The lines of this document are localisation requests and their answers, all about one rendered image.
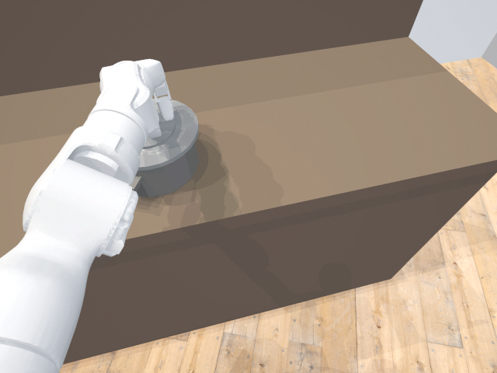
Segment pot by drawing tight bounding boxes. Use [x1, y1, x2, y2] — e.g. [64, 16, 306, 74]
[130, 143, 199, 197]

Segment left robot hand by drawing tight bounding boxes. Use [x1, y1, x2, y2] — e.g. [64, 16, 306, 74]
[135, 59, 174, 138]

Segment table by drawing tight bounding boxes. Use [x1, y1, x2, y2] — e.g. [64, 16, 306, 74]
[0, 0, 497, 364]

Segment robot left upper arm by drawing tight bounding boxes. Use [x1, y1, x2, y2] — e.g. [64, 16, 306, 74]
[0, 159, 138, 373]

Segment robot left forearm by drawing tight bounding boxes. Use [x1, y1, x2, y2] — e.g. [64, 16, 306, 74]
[23, 61, 159, 232]

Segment lid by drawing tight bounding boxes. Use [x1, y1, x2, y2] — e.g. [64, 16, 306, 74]
[138, 99, 199, 171]

